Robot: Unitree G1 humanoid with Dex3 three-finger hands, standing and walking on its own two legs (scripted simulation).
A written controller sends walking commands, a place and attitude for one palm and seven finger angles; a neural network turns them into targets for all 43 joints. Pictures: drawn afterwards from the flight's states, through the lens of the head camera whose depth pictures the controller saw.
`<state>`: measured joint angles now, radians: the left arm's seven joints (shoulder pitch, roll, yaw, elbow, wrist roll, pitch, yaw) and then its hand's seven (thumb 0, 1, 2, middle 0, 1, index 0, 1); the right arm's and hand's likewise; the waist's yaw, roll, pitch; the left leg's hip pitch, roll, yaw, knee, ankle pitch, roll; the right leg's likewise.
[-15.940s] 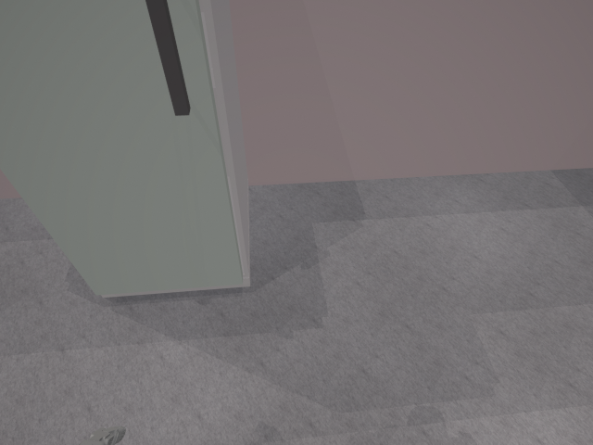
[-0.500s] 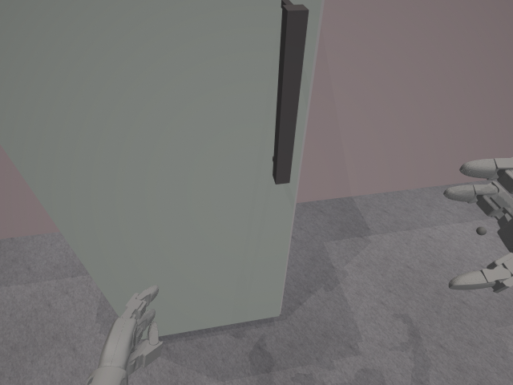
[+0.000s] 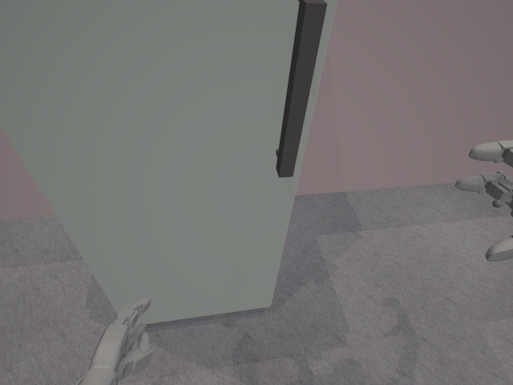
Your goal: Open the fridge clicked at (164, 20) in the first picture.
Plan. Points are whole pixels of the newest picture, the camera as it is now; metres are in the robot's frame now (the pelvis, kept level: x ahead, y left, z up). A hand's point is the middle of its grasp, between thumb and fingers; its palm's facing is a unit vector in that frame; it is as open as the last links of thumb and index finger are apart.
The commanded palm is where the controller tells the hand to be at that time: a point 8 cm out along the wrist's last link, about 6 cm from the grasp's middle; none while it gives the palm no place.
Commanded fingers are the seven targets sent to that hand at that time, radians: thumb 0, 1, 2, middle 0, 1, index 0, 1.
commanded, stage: raise the hand to about handle height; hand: right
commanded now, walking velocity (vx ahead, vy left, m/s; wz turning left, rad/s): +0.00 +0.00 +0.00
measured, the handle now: (292, 97) +0.51 -0.04 +0.22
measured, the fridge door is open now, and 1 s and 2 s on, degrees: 0 0 0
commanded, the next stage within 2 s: move the hooked fingers beside the handle in 0.32 s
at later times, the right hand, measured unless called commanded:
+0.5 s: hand (468, 191) +0.28 -0.22 +0.24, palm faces -0.09 +0.98 -0.19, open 13.9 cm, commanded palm +0.26 -0.28 +0.24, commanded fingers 0.00 0.50 -0.30 0.30 1.20 0.30 1.20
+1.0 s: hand (430, 163) +0.36 -0.22 +0.21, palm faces -0.02 +0.99 -0.12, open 13.9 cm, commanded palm +0.32 -0.25 +0.24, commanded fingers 0.00 0.50 -0.30 0.30 1.20 0.30 1.20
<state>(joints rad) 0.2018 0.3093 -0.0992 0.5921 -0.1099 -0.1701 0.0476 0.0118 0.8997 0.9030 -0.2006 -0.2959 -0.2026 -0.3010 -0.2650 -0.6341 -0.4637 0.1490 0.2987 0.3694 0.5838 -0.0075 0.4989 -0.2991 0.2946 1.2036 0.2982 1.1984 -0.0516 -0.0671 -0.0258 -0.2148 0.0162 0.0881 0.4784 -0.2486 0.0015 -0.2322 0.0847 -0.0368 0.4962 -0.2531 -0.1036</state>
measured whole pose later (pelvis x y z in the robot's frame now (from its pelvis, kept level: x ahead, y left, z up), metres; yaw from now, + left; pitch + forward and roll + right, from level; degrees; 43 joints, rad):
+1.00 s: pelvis +0.01 +0.04 +0.00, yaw +1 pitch +0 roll +0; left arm 0.21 0.30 -0.08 0.59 -0.12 -0.16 0.06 0.01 0.90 0.90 -0.20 -0.30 -0.20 -0.30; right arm -0.42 -0.60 -0.42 0.34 0.26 0.34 0.47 -0.01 0.50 -0.30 0.30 1.20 0.30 1.20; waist -0.01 -0.07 -0.04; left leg -0.23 -0.03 0.08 0.49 -0.28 0.05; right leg -0.24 0.04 -0.04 0.52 -0.29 -0.05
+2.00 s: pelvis +0.02 +0.03 +0.00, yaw +2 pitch +2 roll +0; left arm 0.26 0.28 -0.06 0.65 -0.10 -0.09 0.07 0.01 0.90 0.90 -0.20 -0.30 -0.20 -0.30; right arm -0.75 -0.44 -0.23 0.65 0.20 0.25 0.26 -0.01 0.50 -0.30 0.30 1.20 0.30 1.20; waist 0.04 -0.04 -0.03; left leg -0.23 -0.02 0.07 0.44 -0.25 0.04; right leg -0.23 0.05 -0.05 0.45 -0.25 -0.06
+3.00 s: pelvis +0.03 +0.04 +0.00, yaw +3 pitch +4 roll +0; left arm 0.32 0.30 -0.04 0.65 -0.10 -0.08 0.06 0.01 0.90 0.90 -0.20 -0.30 -0.20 -0.30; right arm -0.78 -0.46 -0.28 0.79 0.20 0.15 0.32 -0.01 0.50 -0.30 0.30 1.20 0.30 1.20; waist 0.04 -0.05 -0.05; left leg -0.25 -0.04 0.05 0.44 -0.25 0.05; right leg -0.25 0.03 -0.06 0.45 -0.27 -0.06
